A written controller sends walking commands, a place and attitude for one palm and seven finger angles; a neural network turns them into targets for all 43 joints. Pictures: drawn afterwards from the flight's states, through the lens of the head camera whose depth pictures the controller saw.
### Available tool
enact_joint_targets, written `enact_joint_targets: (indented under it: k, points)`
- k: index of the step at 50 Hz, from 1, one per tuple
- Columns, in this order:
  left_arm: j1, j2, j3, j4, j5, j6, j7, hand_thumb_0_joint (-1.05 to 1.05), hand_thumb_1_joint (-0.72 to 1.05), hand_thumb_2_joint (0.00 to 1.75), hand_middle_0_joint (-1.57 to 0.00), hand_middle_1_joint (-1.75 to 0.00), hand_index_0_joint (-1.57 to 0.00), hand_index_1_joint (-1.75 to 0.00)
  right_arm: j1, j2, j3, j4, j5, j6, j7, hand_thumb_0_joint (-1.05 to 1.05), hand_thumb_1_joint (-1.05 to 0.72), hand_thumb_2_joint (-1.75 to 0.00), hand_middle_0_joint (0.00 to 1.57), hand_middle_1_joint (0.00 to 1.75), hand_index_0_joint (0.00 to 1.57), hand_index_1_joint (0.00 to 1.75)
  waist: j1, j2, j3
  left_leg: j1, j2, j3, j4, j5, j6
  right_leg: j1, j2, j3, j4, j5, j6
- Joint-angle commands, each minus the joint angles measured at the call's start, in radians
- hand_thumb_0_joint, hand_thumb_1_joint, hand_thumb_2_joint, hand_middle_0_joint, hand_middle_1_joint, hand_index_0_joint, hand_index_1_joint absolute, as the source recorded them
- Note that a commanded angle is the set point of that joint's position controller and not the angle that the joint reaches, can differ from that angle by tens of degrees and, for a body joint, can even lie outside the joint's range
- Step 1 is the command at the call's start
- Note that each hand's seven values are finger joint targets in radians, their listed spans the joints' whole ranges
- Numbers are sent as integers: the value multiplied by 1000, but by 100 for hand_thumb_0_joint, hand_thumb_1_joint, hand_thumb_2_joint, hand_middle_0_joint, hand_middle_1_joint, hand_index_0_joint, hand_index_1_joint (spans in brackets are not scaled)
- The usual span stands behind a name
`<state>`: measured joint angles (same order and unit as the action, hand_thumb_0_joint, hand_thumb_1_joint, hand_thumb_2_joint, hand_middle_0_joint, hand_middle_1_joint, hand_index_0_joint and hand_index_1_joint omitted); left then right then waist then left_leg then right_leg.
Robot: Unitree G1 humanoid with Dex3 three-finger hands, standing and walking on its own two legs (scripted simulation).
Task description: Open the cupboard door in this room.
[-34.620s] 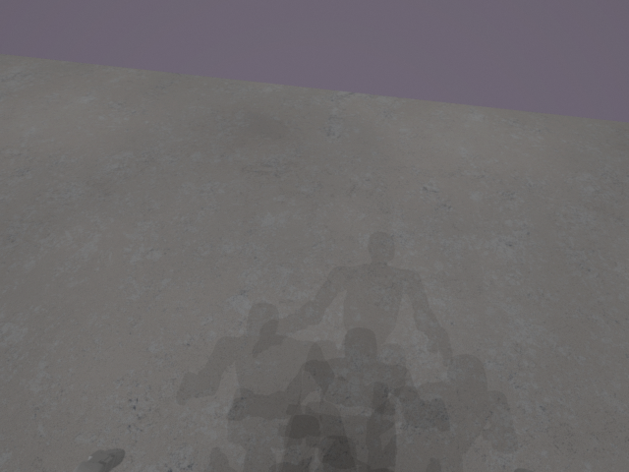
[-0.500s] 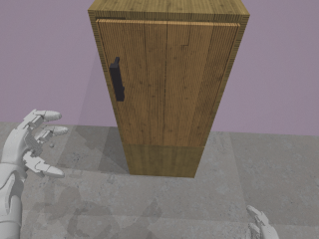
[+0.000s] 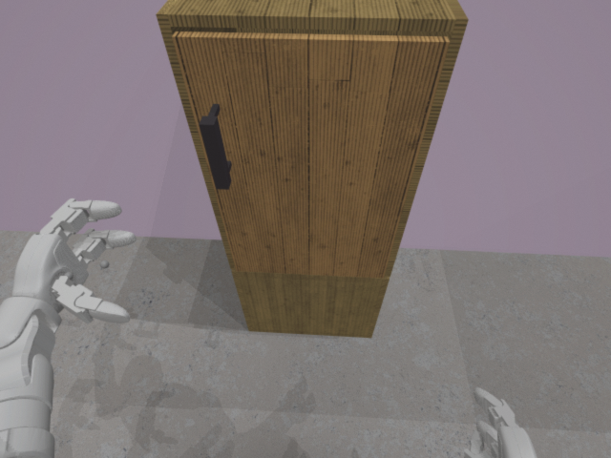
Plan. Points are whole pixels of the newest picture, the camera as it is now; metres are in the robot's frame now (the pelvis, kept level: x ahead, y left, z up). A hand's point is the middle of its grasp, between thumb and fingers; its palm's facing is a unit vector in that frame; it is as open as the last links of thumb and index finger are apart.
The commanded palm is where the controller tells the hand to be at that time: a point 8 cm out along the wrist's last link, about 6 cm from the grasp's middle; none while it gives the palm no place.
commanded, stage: move the hooked fingers beside the handle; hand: left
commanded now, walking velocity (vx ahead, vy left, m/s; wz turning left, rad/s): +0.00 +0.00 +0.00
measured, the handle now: (219, 147) +0.57 +0.19 +0.09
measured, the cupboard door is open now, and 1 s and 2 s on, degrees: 0 0 0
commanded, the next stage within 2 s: none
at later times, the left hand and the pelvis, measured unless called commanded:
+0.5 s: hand (136, 216) +0.40 +0.27 +0.10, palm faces +0.00 -1.00 -0.01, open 14.0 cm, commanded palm +0.38 +0.31 +0.10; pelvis +0.01 +0.02 +0.00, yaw -1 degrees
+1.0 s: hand (159, 184) +0.46 +0.25 +0.10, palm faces +0.00 -1.00 -0.01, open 14.0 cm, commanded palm +0.44 +0.30 +0.10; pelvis +0.01 +0.02 -0.01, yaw -2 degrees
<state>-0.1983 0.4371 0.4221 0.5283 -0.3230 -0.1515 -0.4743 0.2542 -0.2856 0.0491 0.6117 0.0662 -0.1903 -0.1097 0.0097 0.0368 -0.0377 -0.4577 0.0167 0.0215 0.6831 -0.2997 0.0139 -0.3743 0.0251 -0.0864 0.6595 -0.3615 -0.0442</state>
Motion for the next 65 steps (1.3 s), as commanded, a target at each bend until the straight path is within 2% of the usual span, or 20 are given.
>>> enact_joint_targets:
  k: [1,6,9,11,16,19,20,24,27,28,33,34,35,38,40,43,47,56,62,65]
  points:
    - [-434,274,35,-152,-11,-75,2,0,-50,30,-30,-120,-30,-120,-21,-130,-50,-116,7,-40,-22,0,-90,-90,20,30,20,30,-45,14,-225,152,-24,-42,-63,117,31,-12,-18,103,-122,209,39]
    - [-390,316,86,-89,-3,-81,16,0,-50,30,-30,-120,-30,-120,-3,-133,-56,-127,0,-24,-7,0,-90,-90,20,30,20,30,-9,3,-294,141,-26,-35,-56,177,31,46,-20,103,-94,296,37]
    - [-448,294,57,-67,6,-79,24,0,-50,30,-30,-120,-30,-120,4,-133,-53,-135,2,-8,0,0,-90,-90,20,30,20,30,-15,32,-259,131,-27,-38,-57,172,28,15,-12,90,-86,281,28]
    - [-447,336,97,-40,13,-82,34,0,-50,30,-30,-120,-30,-120,23,-139,-61,-133,-1,0,2,0,-90,-90,20,30,20,30,-13,5,-275,128,-23,-37,-56,176,30,15,-10,91,-84,289,31]
    - [-537,341,88,-13,27,-108,39,0,-50,30,-30,-120,-30,-120,53,-145,-66,-127,-3,22,5,0,-90,-90,20,30,20,30,-31,9,-301,133,-20,-37,-47,197,31,0,-3,87,-69,307,30]
    - [-624,292,29,-3,32,-124,37,0,-50,30,-30,-120,-30,-120,71,-146,-67,-117,-4,30,5,0,-90,-90,20,30,20,30,-53,38,-306,173,-18,-49,-38,211,30,-47,6,73,-62,287,21]
    - [-636,335,61,13,41,-127,42,0,-50,30,-30,-120,-30,-120,79,-153,-70,-107,-6,33,4,0,-90,-90,20,30,20,30,-49,55,-319,177,-13,-56,-40,203,27,-59,6,72,-62,270,19]
    - [-722,249,-27,72,50,-131,52,0,-50,30,-30,-120,-30,-120,100,-154,-68,-91,-9,44,5,0,-90,-90,20,30,20,30,-79,26,-300,197,-7,-78,-39,203,25,-118,11,54,-58,237,16]
    - [-702,328,46,94,70,-138,77,0,-50,30,-30,-120,-30,-120,118,-162,-77,-83,-16,57,12,0,-90,-90,20,30,20,30,-55,58,-365,225,-2,-84,-34,258,16,-102,8,54,-45,266,13]
    - [-703,301,19,82,74,-140,81,0,-50,30,-30,-120,-30,-120,121,-159,-74,-89,-17,60,17,0,-90,-90,20,30,20,30,-54,77,-383,240,-4,-86,-31,289,14,-101,8,53,-39,281,13]
    - [-751,324,41,165,84,-140,101,0,-50,30,-30,-120,-30,-120,136,-162,-76,-81,-19,87,26,0,-90,-90,20,30,20,30,-71,6,-325,176,2,-79,-27,268,17,-115,13,50,-37,280,20]
    - [-750,347,61,173,84,-146,104,0,-50,30,-30,-120,-30,-120,139,-165,-76,-84,-21,92,25,0,-90,-90,20,30,20,30,-60,-3,-338,165,0,-74,-20,280,21,-93,14,55,-31,298,17]
    - [-764,358,61,164,93,-150,105,0,-50,30,-30,-120,-30,-120,140,-165,-75,-89,-21,97,26,0,-90,-90,20,30,20,30,-61,51,-362,182,0,-71,-19,298,17,-101,11,57,-26,305,17]
    - [-838,331,24,184,108,-167,105,0,-50,30,-30,-120,-30,-120,153,-162,-76,-79,-23,108,29,0,-90,-90,20,30,20,30,-87,76,-365,209,5,-78,-5,296,15,-149,14,56,-25,282,18]
    - [-881,370,52,245,105,-179,102,0,-50,30,-30,-120,-30,-120,168,-170,-76,-66,-24,117,28,0,-90,-90,20,30,20,30,-94,30,-355,175,6,-81,-1,279,18,-146,18,56,-21,280,19]
    - [-913,330,5,252,114,-197,89,0,-50,30,-30,-120,-30,-120,178,-167,-78,-61,-26,125,30,0,-90,-90,20,30,20,30,-102,96,-401,225,8,-88,13,315,12,-181,18,54,-12,278,16]
    - [-954,324,-5,330,116,-196,88,0,-50,30,-30,-120,-30,-120,199,-173,-81,-42,-26,144,30,0,-90,-90,20,30,20,30,-119,52,-387,204,13,-95,24,306,15,-209,22,51,-8,268,19]
    - [-1073,450,60,421,160,-222,129,0,-50,30,-30,-120,-30,-120,240,-183,-77,-31,-36,177,32,0,-90,-90,20,30,20,30,-130,51,-425,132,8,-86,54,268,23,-201,23,67,13,267,24]
    - [-1131,473,45,502,181,-210,126,0,-50,30,-30,-120,-30,-120,267,-187,-70,-29,-35,200,33,0,-90,-90,20,30,20,30,-159,69,-405,68,6,-70,74,242,31,-213,24,79,14,276,32]
    - [-1181,528,74,491,190,-215,127,0,-50,30,-30,-120,-30,-120,292,-192,-72,-27,-41,208,31,0,-90,-90,20,30,20,30,-162,80,-466,76,5,-72,87,275,33,-192,26,85,23,310,34]
